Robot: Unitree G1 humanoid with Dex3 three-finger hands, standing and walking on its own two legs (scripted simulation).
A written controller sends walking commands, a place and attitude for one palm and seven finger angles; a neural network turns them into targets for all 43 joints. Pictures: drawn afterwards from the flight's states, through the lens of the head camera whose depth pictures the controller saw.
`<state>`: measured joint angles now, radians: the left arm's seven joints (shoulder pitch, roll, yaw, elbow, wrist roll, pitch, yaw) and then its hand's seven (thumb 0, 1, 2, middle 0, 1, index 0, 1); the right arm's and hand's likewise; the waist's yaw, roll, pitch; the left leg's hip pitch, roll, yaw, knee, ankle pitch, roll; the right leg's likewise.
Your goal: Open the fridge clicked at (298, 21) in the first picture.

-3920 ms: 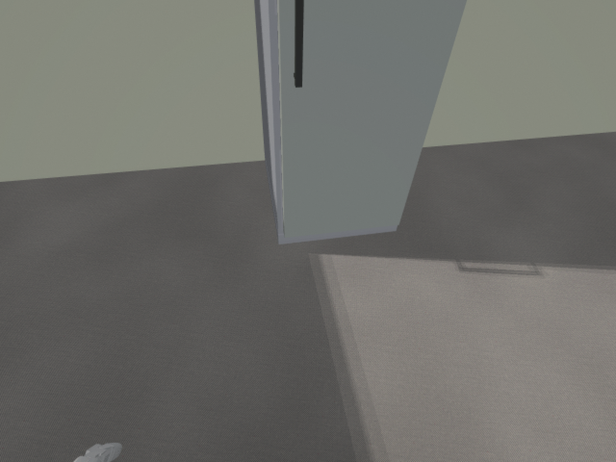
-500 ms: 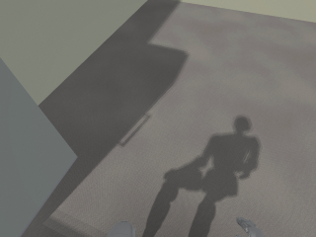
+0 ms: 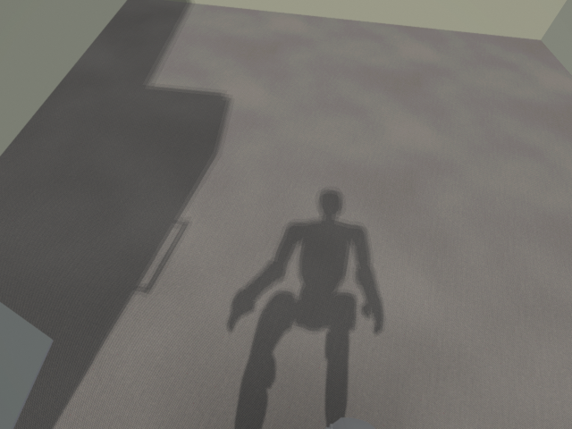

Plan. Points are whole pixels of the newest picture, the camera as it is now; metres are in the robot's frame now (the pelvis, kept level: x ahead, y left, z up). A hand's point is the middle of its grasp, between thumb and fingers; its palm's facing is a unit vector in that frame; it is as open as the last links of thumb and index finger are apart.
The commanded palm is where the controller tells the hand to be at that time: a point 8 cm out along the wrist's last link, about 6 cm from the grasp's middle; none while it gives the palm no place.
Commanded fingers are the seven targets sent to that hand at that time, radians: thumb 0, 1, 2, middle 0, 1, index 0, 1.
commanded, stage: walk to a spot facing it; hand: left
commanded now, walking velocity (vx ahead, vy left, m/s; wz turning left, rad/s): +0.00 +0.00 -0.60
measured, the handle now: out of the picture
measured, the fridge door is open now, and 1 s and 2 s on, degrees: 0 0 0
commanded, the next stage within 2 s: turn to face it in 0.64 s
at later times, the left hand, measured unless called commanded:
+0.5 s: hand out of the picture +0.13 +0.10 -0.15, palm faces -0.22 -0.94 -0.24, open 7.4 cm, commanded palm none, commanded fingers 0.00 0.90 0.90 -0.20 -0.30 -0.20 -0.30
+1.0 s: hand (208, 354) +0.26 +0.15 -0.18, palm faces -0.32 -0.93 -0.18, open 7.4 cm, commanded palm none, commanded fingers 0.00 0.90 0.90 -0.20 -0.30 -0.20 -0.30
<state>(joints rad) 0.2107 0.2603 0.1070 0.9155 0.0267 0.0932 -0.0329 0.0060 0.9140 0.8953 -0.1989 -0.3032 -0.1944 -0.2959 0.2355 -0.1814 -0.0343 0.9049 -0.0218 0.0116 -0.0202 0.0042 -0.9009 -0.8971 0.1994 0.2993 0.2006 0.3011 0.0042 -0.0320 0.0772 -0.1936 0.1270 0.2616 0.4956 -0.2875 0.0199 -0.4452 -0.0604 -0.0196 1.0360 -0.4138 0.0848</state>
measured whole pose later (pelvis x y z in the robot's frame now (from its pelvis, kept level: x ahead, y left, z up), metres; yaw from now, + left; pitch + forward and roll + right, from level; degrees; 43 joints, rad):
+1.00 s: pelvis +0.15 -0.02 +0.00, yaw -22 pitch -1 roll -2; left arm 0.25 0.21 0.06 1.03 0.03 0.01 0.01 0.01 0.91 0.90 -0.20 -0.30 -0.19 -0.30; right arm 0.27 -0.16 -0.01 1.00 -0.01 -0.02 -0.03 -0.01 -0.94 -0.90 0.20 0.30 0.20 0.30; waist 0.00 -0.04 0.03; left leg -0.21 -0.01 0.08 0.43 -0.21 0.08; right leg -0.41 -0.05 -0.01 0.95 -0.37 0.04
